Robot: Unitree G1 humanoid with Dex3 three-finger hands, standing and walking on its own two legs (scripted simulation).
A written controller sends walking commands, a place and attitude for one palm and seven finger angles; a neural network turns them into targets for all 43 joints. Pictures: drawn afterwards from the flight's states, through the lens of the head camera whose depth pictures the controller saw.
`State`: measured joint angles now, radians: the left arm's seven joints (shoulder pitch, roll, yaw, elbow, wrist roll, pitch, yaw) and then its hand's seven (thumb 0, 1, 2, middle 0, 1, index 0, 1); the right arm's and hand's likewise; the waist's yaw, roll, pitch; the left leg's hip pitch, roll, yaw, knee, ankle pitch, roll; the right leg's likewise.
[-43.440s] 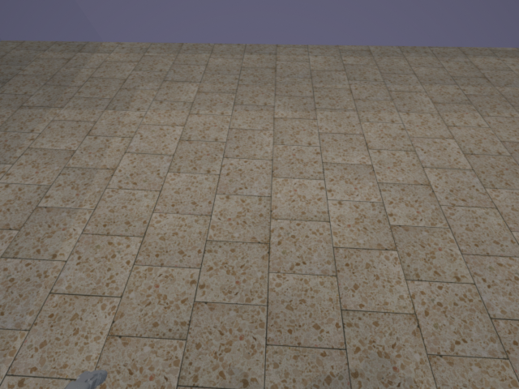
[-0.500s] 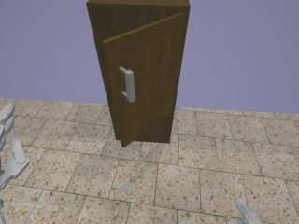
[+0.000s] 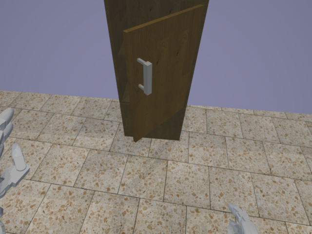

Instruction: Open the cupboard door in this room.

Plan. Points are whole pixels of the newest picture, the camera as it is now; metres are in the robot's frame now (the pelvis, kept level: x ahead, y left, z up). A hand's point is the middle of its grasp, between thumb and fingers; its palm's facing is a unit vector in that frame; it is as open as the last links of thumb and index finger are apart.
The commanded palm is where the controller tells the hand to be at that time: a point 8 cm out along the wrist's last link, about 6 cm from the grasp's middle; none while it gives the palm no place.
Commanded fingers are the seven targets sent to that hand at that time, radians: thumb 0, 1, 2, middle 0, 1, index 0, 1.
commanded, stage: stop stepping back and stand still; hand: left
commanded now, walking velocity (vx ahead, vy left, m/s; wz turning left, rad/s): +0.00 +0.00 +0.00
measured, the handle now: (144, 76) +0.64 +0.09 +0.05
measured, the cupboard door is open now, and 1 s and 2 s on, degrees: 48 48 48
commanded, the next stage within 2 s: let the arm hang, fingers relaxed in 0.08 s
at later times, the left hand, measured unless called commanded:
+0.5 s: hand out of the picture +0.05 +0.16 -0.17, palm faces -0.03 -0.98 -0.19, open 7.4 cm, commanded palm none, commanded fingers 0.00 0.90 0.90 -0.20 -0.30 -0.20 -0.30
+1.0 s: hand out of the picture +0.03 +0.22 -0.15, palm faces +0.07 -0.94 -0.34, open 7.4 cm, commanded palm none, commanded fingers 0.00 0.90 0.90 -0.20 -0.30 -0.20 -0.30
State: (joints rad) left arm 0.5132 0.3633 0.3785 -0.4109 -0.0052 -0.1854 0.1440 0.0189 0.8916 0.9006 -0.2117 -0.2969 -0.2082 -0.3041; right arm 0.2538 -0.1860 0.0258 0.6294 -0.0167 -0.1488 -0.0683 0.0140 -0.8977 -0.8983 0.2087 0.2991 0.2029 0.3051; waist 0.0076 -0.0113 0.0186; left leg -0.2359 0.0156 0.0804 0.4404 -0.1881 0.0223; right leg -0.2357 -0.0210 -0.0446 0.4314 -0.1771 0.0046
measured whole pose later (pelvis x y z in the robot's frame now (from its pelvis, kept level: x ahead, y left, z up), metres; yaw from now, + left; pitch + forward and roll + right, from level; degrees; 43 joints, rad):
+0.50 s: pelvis -0.01 -0.02 -0.01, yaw +3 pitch -2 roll +0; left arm 0.26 0.20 -0.04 0.85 0.02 0.06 -0.02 0.02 0.91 0.90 -0.20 -0.29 -0.20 -0.30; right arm 0.19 -0.30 -0.01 0.94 -0.02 0.02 0.01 0.01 -0.90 -0.90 0.21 0.30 0.20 0.30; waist -0.03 0.00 0.07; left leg -0.31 0.01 0.03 0.55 -0.22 0.00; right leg -0.31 -0.02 -0.07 0.58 -0.25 -0.02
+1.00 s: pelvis +0.00 -0.02 +0.00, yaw +4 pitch -2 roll +0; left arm 0.15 0.29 0.03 1.12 0.01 0.01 0.00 0.01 0.91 0.90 -0.20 -0.29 -0.20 -0.30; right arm 0.21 -0.24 -0.01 1.12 -0.02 0.02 0.00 0.01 -0.90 -0.90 0.21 0.30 0.20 0.30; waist 0.00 0.04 0.06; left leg -0.22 0.01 0.01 0.41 -0.15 0.00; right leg -0.20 -0.01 -0.09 0.42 -0.18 -0.03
